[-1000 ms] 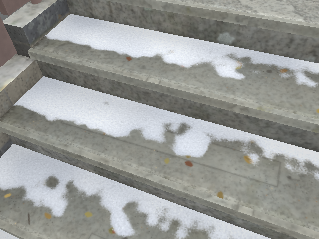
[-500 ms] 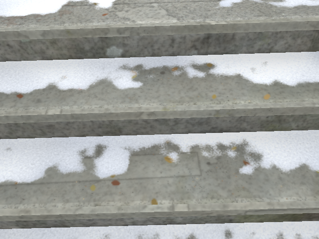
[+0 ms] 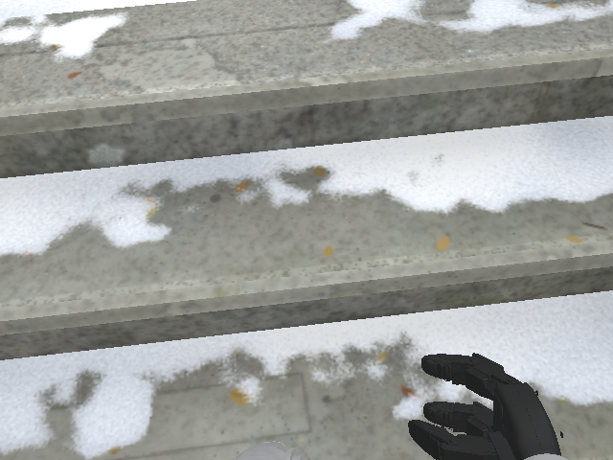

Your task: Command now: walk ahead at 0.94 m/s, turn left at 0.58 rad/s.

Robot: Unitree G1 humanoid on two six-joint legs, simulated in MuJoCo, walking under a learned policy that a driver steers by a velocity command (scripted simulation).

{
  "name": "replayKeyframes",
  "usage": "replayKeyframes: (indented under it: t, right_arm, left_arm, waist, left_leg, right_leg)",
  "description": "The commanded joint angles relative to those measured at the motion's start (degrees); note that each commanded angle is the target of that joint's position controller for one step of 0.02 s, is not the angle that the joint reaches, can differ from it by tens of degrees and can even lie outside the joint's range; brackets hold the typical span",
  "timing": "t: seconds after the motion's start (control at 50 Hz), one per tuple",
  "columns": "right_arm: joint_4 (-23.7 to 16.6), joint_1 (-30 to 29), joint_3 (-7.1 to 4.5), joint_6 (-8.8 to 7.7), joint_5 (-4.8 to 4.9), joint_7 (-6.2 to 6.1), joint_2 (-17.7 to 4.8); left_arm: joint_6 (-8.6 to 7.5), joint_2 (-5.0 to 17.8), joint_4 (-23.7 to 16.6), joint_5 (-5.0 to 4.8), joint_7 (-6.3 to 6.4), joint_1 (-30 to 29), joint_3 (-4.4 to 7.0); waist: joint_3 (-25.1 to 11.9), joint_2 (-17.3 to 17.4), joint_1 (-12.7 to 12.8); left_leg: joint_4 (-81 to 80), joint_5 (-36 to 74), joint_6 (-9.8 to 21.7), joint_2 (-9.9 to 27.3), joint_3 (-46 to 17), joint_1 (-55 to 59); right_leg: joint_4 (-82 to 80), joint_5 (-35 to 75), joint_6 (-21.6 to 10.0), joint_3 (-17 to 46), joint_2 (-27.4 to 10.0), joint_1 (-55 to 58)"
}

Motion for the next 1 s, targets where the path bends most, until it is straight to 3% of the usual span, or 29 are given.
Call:
replayKeyframes:
  t: [0.02,0.04,0.06,0.08,0.1,0.12,0.16,0.2,0.28,0.32,0.34,0.38,0.4,0.42,0.44,0.48,0.52,0.54,0.6,0.68,0.72,0.76,0.78,0.8,0.82,0.84,0.9,0.96,1.0]
  right_arm:
    - [4.7,31.9,-6.44,0.97,-1.01,-1.07,-16.0]
    - [5.7,34.4,-8.04,-0.27,-0.07,-0.4,-18.5]
    - [7.1,27.3,-9.48,-1.1,0.97,0.96,-18.0]
    - [6.6,16.8,-9.9,-1.16,0.24,1.19,-18.6]
    - [5.8,12.8,-8.14,-0.66,-0.32,0.34,-14.2]
    - [9.1,17.2,-7.49,-1.3,-1.25,-0.34,-10.7]
    - [15.0,25.1,-7.61,-3.74,-2.81,0.6,-11.6]
    - [16.3,23.6,-6.51,-5.77,-2.44,1.0,-10.0]
    - [21.2,32.3,-7.12,-7.81,-2.02,1.0,-13.5]
    - [17.0,26.0,-7.54,-6.25,0.93,-1.25,-13.0]
    - [16.3,28.4,-8.65,-7.12,1.59,-1.76,-16.4]
    - [10.8,16.7,-14.28,-9.37,0.19,-0.09,-30.1]
    - [9.2,11.5,-14.47,-11.52,-0.22,1.65,-26.3]
    - [5.8,4.0,-11.21,-13.27,-2.68,3.44,-13.2]
    - [2.4,14.4,-10.17,-12.54,-2.05,3.54,-7.8]
    - [0.5,12.1,-8.13,-8.43,-4.92,2.78,-5.5]
    - [-1.3,9.0,-5.37,-5.45,-5.19,2.65,-0.6]
    - [-2.0,6.5,-4.52,-4.12,-3.39,2.3,1.1]
    - [-5.7,-1.1,-4.23,-1.31,-1.29,0.73,-0.7]
    - [-12.0,-12.6,-3.44,-0.02,-2.19,-0.95,-1.6]
    - [-7.8,-2.3,-3.95,-0.06,-1.1,1.95,-8.0]
    - [-4.7,14.7,-6.74,1.12,-0.59,1.46,-12.8]
    - [-2.4,26.4,-7.91,1.16,-0.61,1.1,-15.1]
    - [-1.5,22.2,-10.51,-0.24,-0.23,2.19,-20.0]
    - [0.2,16.4,-11.82,-0.72,-1.7,2.53,-24.1]
    - [-0.2,18.8,-11.89,-0.57,-3.7,1.4,-23.0]
    - [11.2,22.0,-9.57,-5.42,-3.01,1.42,-14.3]
    - [16.6,24.9,-6.87,-7.55,-3.67,0.29,-6.8]
    - [20.5,28.6,-6.43,-8.76,-3.35,1.12,-7.3]
  left_arm:
    - [-3.3,25.3,-14.8,-2.92,1.92,-21.0,6.75]
    - [-2.67,23.1,-17.1,-2.72,0.68,-22.2,7.32]
    - [-2.4,13.8,-18.5,0.14,-1.42,-25.3,6.0]
    - [-3.05,4.6,-25.5,5.62,-3.19,-23.2,3.02]
    - [-3.35,0.6,-30.8,7.68,-3.85,-20.9,1.29]
    - [-3.0,-0.1,-31.9,7.79,-3.77,-23.3,0.42]
    - [-1.71,-5.4,-36.2,8.19,-1.74,-30.2,-2.87]
    - [0.41,-4.4,-36.6,6.52,-0.36,-32.6,-3.49]
    - [1.29,-6.6,-46.0,7.07,1.52,-50.3,-5.5]
    - [1.1,-3.4,-44.3,3.9,0.95,-44.3,-4.9]
    - [1.02,-2.4,-41.9,1.75,1.94,-36.3,-3.51]
    - [2.94,8.7,-35.6,2.31,2.84,-12.4,2.88]
    - [2.21,12.7,-30.5,3.01,2.45,-6.1,4.83]
    - [1.64,14.2,-26.6,3.42,1.93,-7.7,5.46]
    - [1.27,14.6,-26.6,5.41,2.03,-15.9,6.06]
    - [-0.06,0.0,-21.7,4.05,0.72,-22.6,2.98]
    - [-1.26,-1.7,-12.3,4.41,-0.22,-15.3,2.99]
    - [-1.64,-2.7,-7.8,4.6,-0.48,-12.2,2.78]
    - [-3.45,-1.4,-4.5,5.02,-1.53,-15.9,2.41]
    - [-2.75,4.4,1.2,3.12,-1.23,-4.5,3.12]
    - [-2.52,12.7,-4.0,1.44,1.23,-8.0,4.14]
    - [-3.42,25.9,-9.3,0.47,2.33,-7.9,7.46]
    - [-3.62,27.0,-13.1,-0.15,1.04,-13.6,8.53]
    - [-3.93,21.1,-15.3,0.22,-0.73,-13.4,8.21]
    - [-3.82,10.5,-19.9,2.0,-2.74,-10.4,5.7]
    - [-4.35,8.6,-23.4,3.45,-2.93,-14.3,5.08]
    - [-2.55,-0.4,-29.9,5.01,-0.82,-23.1,0.9]
    - [1.27,-0.2,-26.6,2.87,-0.75,-17.6,1.01]
    - [3.01,-4.1,-28.2,2.15,0.28,-23.4,-0.04]
  waist:
    - [-20.6,-7.7,-20.3]
    - [-20.9,-4.9,-20.1]
    - [-12.3,3.5,-15.0]
    - [-6.2,15.8,-3.5]
    - [-10.6,8.9,1.8]
    - [-1.9,0.1,1.5]
    - [11.2,-3.2,2.7]
    - [15.3,-7.6,5.4]
    - [11.4,-1.2,0.6]
    - [1.5,-5.7,3.6]
    - [-9.1,-0.8,6.1]
    - [-29.0,5.6,21.5]
    - [-29.5,-1.5,23.3]
    - [-18.2,-16.9,20.2]
    - [-20.0,-22.6,8.0]
    - [-7.4,-1.6,1.6]
    - [1.8,3.3,0.1]
    - [5.5,2.1,-0.4]
    - [12.8,0.4,-3.9]
    - [12.7,1.6,-4.2]
    - [-0.1,1.6,-7.3]
    - [-18.3,-7.9,-13.8]
    - [-24.2,-12.0,-17.4]
    - [-23.5,-4.3,-14.2]
    - [-25.3,13.0,-5.8]
    - [-31.2,3.2,-6.3]
    - [-7.6,-6.4,-2.1]
    - [-0.4,-7.4,2.8]
    - [5.8,-6.8,3.4]
  left_leg:
    - [-15.3,-5.1,1.4,-3.6,3.5,51.7]
    - [-35.4,-1.5,3.6,-4.7,-4.0,57.5]
    - [-55.5,2.3,7.3,-3.0,-17.7,59.1]
    - [-58.2,30.9,11.2,2.4,-42.6,58.3]
    - [-70.1,3.0,13.9,8.0,-59.6,57.8]
    - [-76.6,-15.3,13.3,10.2,-62.9,52.5]
    - [-74.9,-3.5,9.5,8.3,-51.7,47.3]
    - [-75.3,3.9,3.9,5.1,-36.6,35.6]
    - [-84.9,10.1,4.6,4.7,-32.6,34.9]
    - [-91.7,50.9,5.3,2.2,-26.0,18.6]
    - [-83.6,83.6,5.8,5.0,-28.6,20.3]
    - [-51.2,112.8,3.3,9.5,-32.1,46.4]
    - [-31.9,99.8,1.0,5.1,-28.8,45.4]
    - [-9.0,23.6,-1.5,-4.4,-23.3,31.4]
    - [12.5,14.6,-3.0,-4.8,-23.7,15.0]
    - [24.7,20.3,-0.8,2.8,-17.3,8.0]
    - [36.1,11.7,1.3,4.7,-17.1,-3.8]
    - [40.7,7.4,1.8,4.3,-18.4,-8.1]
    - [27.4,1.9,0.9,4.0,-15.5,-5.9]
    - [12.0,-8.3,2.6,4.3,-4.2,-6.8]
    - [-11.8,3.5,1.6,1.9,7.5,28.8]
    - [-18.2,1.2,-0.1,-4.0,4.5,50.9]
    - [-27.4,-0.3,0.5,-4.0,-2.7,60.8]
    - [-47.0,3.8,3.0,-4.2,-14.4,67.4]
    - [-60.4,13.4,10.8,14.0,-47.3,76.4]
    - [-69.0,0.8,10.6,17.7,-60.1,75.6]
    - [-69.8,3.9,7.5,15.7,-46.6,56.3]
    - [-70.6,25.5,5.5,18.3,-30.6,55.2]
    - [-73.3,32.2,2.7,19.5,-22.2,55.2]
  right_leg:
    - [28.7,129.0,-2.9,0.8,-16.8,-12.7]
    - [52.0,115.2,-3.5,2.3,-13.0,-13.9]
    - [77.2,36.6,-3.4,6.8,-2.8,-29.0]
    - [105.4,6.9,-0.4,16.3,7.4,-52.1]
    - [116.5,6.3,-1.0,22.0,5.8,-62.1]
    - [119.9,4.8,-1.1,21.9,4.4,-68.5]
    - [130.8,-5.5,-2.6,18.9,2.9,-84.3]
    - [117.9,-7.0,-1.8,15.5,-0.5,-81.4]
    - [104.1,-21.4,-2.9,12.0,-3.6,-80.1]
    - [69.4,-9.3,-0.7,2.7,-0.3,-30.9]
    - [69.6,-8.3,-0.4,2.1,4.3,-12.0]
    - [52.8,-18.3,-2.9,13.2,2.6,-7.4]
    - [42.6,-21.1,-3.6,15.2,1.9,-1.5]
    - [30.6,-4.9,-7.4,27.4,-7.4,-1.9]
    - [12.9,-1.5,-12.0,61.5,-21.8,-2.4]
    - [12.5,-31.1,-11.3,55.3,-21.0,-13.8]
    - [11.8,-20.9,-5.9,37.6,-18.3,-17.8]
    - [9.6,-12.5,-3.7,28.6,-17.1,-19.5]
    - [-0.6,6.5,1.4,8.7,-14.1,-29.3]
    - [-7.2,29.7,2.5,-2.2,-10.2,-20.2]
    - [-5.5,69.4,-0.6,-6.3,-8.5,-26.1]
    - [17.3,106.4,-3.0,-0.4,-14.1,-15.4]
    - [32.8,106.0,-4.3,3.6,-16.8,-13.6]
    - [56.0,57.6,-2.3,4.8,-8.1,-20.7]
    - [91.8,-1.0,1.1,8.9,3.1,-44.9]
    - [109.0,3.5,-0.8,20.7,3.6,-50.6]
    - [114.3,0.8,-3.0,22.5,-0.4,-62.6]
    - [118.6,-6.4,-4.9,23.8,0.9,-71.3]
    - [121.8,-15.5,-5.6,22.8,3.2,-81.6]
